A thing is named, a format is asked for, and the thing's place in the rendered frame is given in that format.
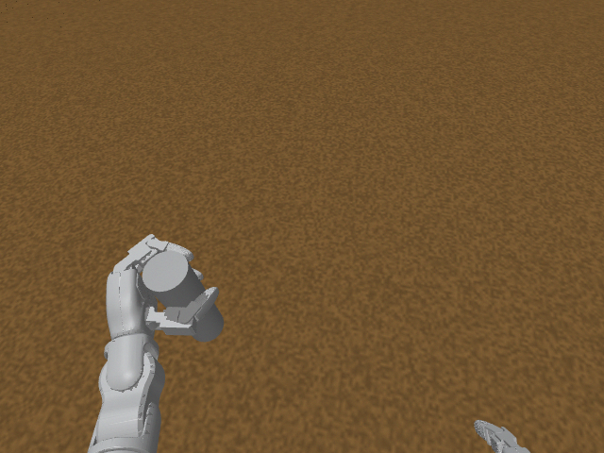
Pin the right robot hand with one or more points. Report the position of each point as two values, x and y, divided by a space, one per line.
501 440

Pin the left robot arm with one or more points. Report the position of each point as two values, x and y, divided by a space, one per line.
130 384

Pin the can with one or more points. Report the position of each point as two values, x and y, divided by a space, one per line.
172 280

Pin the left robot hand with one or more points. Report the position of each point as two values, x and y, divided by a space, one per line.
132 308

